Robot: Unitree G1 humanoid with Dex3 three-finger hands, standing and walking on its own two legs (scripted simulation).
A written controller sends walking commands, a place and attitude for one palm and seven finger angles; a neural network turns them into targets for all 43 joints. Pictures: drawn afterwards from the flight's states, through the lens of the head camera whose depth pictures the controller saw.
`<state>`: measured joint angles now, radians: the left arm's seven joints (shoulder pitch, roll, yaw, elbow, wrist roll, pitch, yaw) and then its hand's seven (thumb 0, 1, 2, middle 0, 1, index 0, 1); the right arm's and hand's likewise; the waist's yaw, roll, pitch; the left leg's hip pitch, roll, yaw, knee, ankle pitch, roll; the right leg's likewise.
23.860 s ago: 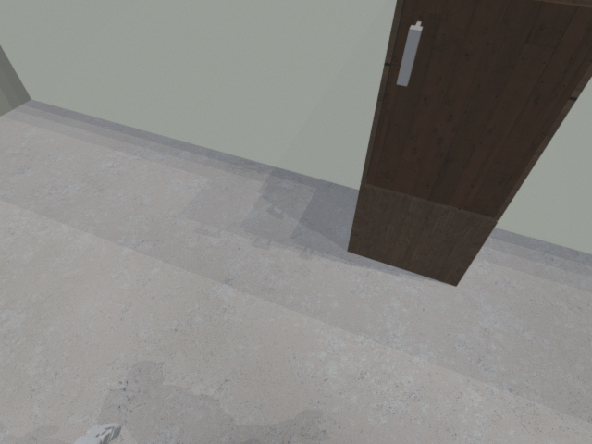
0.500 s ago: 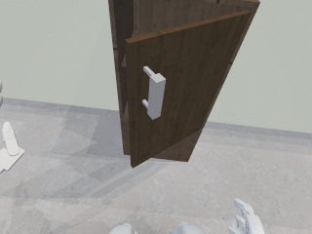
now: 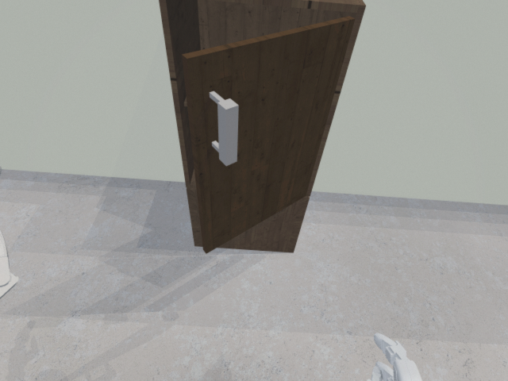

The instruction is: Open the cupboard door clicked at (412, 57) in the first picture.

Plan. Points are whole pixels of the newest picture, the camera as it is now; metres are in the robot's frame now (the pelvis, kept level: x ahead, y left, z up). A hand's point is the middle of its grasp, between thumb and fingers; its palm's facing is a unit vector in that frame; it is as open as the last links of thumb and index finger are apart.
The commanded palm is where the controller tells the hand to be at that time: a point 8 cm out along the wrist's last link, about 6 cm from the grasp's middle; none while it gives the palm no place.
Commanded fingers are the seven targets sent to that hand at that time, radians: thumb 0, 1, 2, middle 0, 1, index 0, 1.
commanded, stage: stop stepping back and stand still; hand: left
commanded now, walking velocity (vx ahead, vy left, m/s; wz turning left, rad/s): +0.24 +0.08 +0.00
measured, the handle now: (221, 128) +0.53 +0.11 +0.12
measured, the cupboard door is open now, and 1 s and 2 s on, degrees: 39 39 39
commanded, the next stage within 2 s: let the arm hang, fingers relaxed in 0.72 s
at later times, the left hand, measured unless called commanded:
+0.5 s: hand out of the picture +0.09 +0.30 +0.18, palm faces +0.55 -0.72 -0.41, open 7.5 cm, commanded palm +0.03 +0.32 +0.19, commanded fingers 0.00 0.90 0.90 -0.20 -0.30 -0.20 -0.30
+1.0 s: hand out of the picture +0.05 +0.25 -0.06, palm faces +0.19 -0.89 -0.42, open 7.4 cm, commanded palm none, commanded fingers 0.00 0.90 0.90 -0.20 -0.30 -0.20 -0.30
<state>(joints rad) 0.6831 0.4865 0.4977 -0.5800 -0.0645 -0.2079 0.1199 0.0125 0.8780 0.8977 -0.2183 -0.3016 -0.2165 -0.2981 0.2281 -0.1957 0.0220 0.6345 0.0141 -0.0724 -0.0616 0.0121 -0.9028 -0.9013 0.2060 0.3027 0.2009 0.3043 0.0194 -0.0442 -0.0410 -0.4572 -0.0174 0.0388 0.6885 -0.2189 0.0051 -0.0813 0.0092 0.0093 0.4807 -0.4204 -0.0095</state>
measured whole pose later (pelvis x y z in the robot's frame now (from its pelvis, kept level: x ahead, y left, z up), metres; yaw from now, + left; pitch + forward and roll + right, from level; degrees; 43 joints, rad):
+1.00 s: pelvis -0.10 +0.01 +0.00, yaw +5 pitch -1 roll +3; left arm 0.30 0.23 0.13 0.42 0.05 0.04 0.03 0.01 0.90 0.90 -0.20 -0.30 -0.19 -0.29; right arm 0.18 -0.23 -0.02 0.78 -0.02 0.03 0.02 0.01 -0.91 -0.90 0.20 0.30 0.20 0.30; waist -0.01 0.05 0.01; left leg -0.42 0.03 0.06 0.97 -0.54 -0.01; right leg -0.32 -0.05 -0.13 0.61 -0.28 -0.09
